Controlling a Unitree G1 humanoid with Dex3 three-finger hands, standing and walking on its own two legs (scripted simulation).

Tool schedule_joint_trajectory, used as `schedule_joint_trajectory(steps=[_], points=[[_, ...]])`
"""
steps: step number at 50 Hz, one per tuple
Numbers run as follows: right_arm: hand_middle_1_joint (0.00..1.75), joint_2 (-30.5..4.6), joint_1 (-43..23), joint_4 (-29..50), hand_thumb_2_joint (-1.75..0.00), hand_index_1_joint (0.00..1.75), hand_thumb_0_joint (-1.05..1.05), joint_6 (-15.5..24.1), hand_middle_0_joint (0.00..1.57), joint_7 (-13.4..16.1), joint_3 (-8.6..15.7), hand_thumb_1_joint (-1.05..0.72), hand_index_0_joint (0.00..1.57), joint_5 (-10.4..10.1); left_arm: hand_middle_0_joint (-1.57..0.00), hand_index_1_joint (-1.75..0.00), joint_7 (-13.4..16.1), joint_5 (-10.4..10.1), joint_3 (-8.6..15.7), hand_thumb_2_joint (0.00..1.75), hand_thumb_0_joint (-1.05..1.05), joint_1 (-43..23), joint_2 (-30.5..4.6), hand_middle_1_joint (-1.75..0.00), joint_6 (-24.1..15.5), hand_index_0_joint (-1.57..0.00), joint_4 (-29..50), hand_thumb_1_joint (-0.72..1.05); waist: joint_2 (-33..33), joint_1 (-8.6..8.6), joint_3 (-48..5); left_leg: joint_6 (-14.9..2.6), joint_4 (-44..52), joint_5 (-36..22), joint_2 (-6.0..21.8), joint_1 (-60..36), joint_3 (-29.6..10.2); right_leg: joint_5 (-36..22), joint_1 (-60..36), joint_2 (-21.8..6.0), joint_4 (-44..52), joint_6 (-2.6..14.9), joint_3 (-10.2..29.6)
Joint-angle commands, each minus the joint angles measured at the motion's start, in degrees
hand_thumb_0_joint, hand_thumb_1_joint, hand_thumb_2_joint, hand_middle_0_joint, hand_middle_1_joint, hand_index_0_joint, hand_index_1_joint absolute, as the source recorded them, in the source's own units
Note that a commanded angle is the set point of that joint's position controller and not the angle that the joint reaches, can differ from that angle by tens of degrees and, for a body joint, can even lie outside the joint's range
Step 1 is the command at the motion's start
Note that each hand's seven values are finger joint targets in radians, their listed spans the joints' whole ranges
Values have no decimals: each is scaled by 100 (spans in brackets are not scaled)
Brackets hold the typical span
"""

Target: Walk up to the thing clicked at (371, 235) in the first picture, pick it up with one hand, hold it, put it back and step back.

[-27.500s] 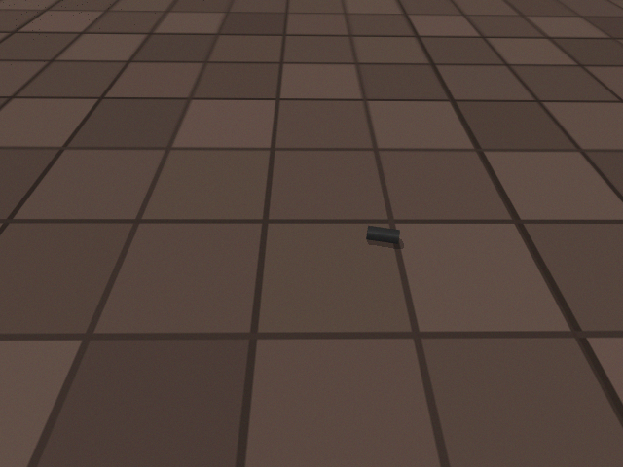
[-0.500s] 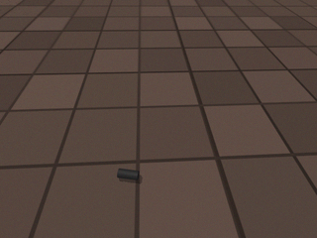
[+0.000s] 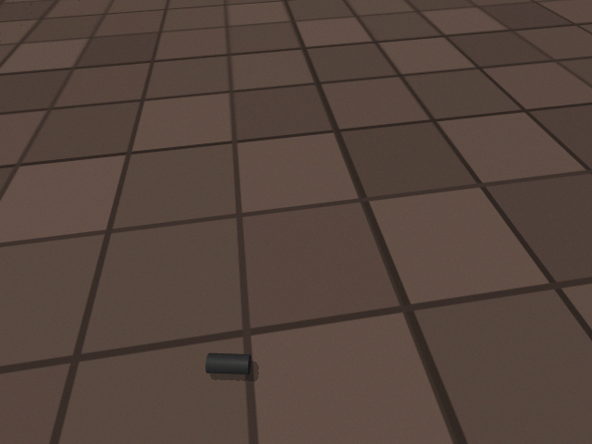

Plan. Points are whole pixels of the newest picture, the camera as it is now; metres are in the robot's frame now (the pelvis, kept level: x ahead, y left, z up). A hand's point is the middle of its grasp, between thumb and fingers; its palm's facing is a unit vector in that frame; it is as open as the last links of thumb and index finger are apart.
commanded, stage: walk up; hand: left
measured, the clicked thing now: (228, 363) +0.53 +0.24 -0.72
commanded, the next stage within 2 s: none
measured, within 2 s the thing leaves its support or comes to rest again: neither
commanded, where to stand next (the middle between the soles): +0.13 +0.02 m, yaw -3 degrees
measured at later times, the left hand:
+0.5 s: hand out of the picture +0.16 +0.27 -0.16, palm faces -0.04 -0.93 -0.36, open 7.4 cm
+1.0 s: hand out of the picture +0.16 +0.27 -0.13, palm faces -0.04 -0.93 -0.36, open 7.4 cm
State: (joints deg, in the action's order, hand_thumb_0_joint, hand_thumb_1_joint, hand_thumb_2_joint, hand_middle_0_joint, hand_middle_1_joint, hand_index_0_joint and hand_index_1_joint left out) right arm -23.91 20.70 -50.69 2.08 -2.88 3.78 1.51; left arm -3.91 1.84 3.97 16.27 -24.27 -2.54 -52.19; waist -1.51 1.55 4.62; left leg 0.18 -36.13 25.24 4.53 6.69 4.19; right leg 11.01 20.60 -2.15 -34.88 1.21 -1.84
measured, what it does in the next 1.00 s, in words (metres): steps on the spot: left foot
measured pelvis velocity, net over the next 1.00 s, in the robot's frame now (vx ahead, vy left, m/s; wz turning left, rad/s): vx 0.07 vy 0.02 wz -0.02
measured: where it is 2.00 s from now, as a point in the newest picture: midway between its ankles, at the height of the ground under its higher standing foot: outside the picture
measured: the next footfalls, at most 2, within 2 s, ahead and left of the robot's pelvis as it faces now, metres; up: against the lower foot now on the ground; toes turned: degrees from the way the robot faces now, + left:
left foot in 0.30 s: +0.16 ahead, +0.14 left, +0.00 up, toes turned +2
right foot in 1.82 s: +0.05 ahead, -0.10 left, +0.00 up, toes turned -4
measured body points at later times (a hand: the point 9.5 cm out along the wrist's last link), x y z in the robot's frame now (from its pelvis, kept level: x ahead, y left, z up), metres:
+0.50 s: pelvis +0.08 +0.01 +0.00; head +0.11 +0.02 +0.44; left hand +0.16 +0.32 -0.13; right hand +0.19 -0.30 -0.12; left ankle +0.12 +0.13 -0.72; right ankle +0.08 -0.12 -0.72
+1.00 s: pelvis +0.07 +0.02 +0.02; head +0.09 +0.02 +0.47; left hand +0.16 +0.32 -0.11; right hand +0.16 -0.28 -0.11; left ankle +0.12 +0.13 -0.72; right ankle +0.08 -0.12 -0.72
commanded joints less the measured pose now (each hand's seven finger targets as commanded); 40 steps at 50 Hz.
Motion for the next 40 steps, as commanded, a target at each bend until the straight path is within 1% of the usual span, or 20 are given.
schedule_joint_trajectory(steps=[1,2,4,6,9,11,12,13,14,15,16,17,18,20,21,22,24,27,32,40], points=[[30,-1040,-55,633,-90,30,0,36,20,274,189,-90,20,-107,-20,-30,267,-94,496,90,0,655,-1969,-30,-198,-20,466,90,1381,-507,-274,-200,-2933,1032,-362,2479,-593,552,-1536,-2245,1882,1552,3750],[30,-1162,-31,529,-90,30,0,20,20,295,225,-90,20,-148,-20,-30,293,-181,450,90,0,564,-1772,-30,-177,-20,528,90,926,-434,-159,-224,-3152,864,-270,2487,-884,39,-1371,-2064,1723,1655,3235],[30,-1047,87,424,-90,30,0,16,20,288,192,-90,20,-192,-20,-30,372,-204,338,90,0,312,-1457,-30,-191,-20,619,90,847,-258,-167,-222,-2890,363,-58,2460,-901,-1022,-1291,-1563,1427,1365,2087],[30,-951,230,306,-90,30,0,-1,20,255,164,-90,20,-155,-20,-30,396,-169,266,90,0,177,-1329,-30,-193,-20,674,90,1017,-159,-333,-118,-2296,150,-49,2045,-654,-2185,-1045,-1290,1145,1263,1297],[30,-729,-58,303,-90,30,0,-66,20,254,119,-90,20,-125,-20,-30,466,-110,180,90,0,75,-1226,-30,-191,-20,714,90,1105,-201,-434,-47,-1089,-190,-59,1466,-440,-3284,-730,-1233,792,1163,866],[30,-718,-135,247,-90,30,0,-61,20,281,129,-90,20,-128,-20,-30,499,-167,145,90,0,-133,-1252,-30,-142,-20,758,90,1084,-191,-657,-64,-585,-617,-191,1055,-260,-3608,-671,-1218,347,1088,768],[30,-712,-126,199,-90,30,0,-56,20,295,148,-90,20,-127,-20,-30,506,-213,118,90,0,-244,-1258,-30,-108,-20,765,90,931,-104,-740,-108,-210,-1078,-271,737,-203,-3416,-532,-1170,107,989,737],[30,-731,-118,153,-90,30,0,-36,20,307,169,-90,20,-116,-20,-30,513,-266,82,90,0,-359,-1214,-30,-63,-20,769,90,755,-13,-780,-175,256,-1658,-351,468,-140,-2950,-398,-1033,-127,795,635],[30,-903,-271,187,-90,30,0,-13,20,317,209,-90,20,-78,-20,-30,518,-279,41,90,0,-348,-1128,-30,-28,-20,786,90,511,-21,-765,-270,522,-2596,-209,251,-393,-2213,-99,-857,-293,559,631],[30,-1261,-441,290,-90,30,0,7,20,334,290,-90,20,-23,-20,-30,511,-307,-1,90,0,-336,-962,-30,8,-20,811,90,-55,-101,-838,-480,646,-3301,509,195,-1287,-1101,192,-506,-562,296,499],[30,-1514,-905,435,-90,30,0,8,20,316,297,-90,20,-98,-20,-30,516,-357,-25,90,0,-123,-920,-30,89,-20,696,90,-466,-281,-877,-1036,967,-2827,1209,797,-2156,391,-157,66,-1000,96,184],[30,-1458,-1135,385,-90,30,0,-3,20,300,265,-90,20,-169,-20,-30,545,-303,19,90,0,-111,-996,-30,144,-20,460,90,-636,-290,-855,-1340,936,-2595,1385,1140,-2278,1286,-622,132,-1121,94,149],[30,-1344,-1259,356,-90,30,0,-27,20,296,202,-90,20,-147,-20,-30,542,-262,15,90,0,-136,-976,-30,125,-20,370,90,-587,-356,-813,-1232,829,-2625,1204,1306,-2075,1279,-795,112,-809,120,243],[30,-1141,-1463,310,-90,30,0,-89,20,301,113,-90,20,-179,-20,-30,526,-208,22,90,0,-66,-1089,-30,58,-20,178,90,-567,-408,-790,-721,360,-2493,693,1250,-1324,-127,-862,-194,-87,185,457],[30,-1075,-1414,264,-90,30,0,-99,20,301,93,-90,20,-210,-20,-30,513,-198,39,90,0,-239,-1253,-30,22,-20,172,90,-423,-299,-857,-492,132,-2462,382,1142,-1018,-632,-784,-452,137,287,760],[30,-1080,-1367,171,-90,30,0,-122,20,303,98,-90,20,-212,-20,-30,502,-195,56,90,0,-464,-1375,-30,20,-20,163,90,-323,-195,-748,-361,22,-2258,195,900,-874,-816,-458,-595,209,392,969],[30,-1054,-1388,17,-90,30,0,-129,20,294,95,-90,20,-207,-20,-30,506,-205,-6,90,0,-746,-1268,-30,30,-20,107,90,-258,-117,-816,-388,162,-2220,258,578,-943,-837,-299,-573,193,378,861],[30,-1050,-1669,-53,-90,30,0,-128,20,261,61,-90,20,-186,-20,-30,493,-181,-85,90,0,-753,-1102,-30,49,-20,-76,90,-120,-187,-796,-558,508,-1928,460,696,-1125,-314,-477,-371,300,237,676],[30,-984,-1889,-326,-90,30,0,-141,20,241,-28,-90,20,-212,-20,-30,466,-180,-120,90,0,-990,-1101,-30,29,-20,-318,90,89,-157,-652,-391,789,-1585,343,569,-986,-250,-490,-505,792,233,864],[30,-958,-2077,-742,-90,30,0,-123,20,204,-87,-90,20,-194,-20,-30,431,-187,-170,90,0,-1283,-1000,-30,46,-20,-626,90,203,-141,-645,-257,1392,-1617,331,237,-931,-190,-746,-500,1372,90,801]])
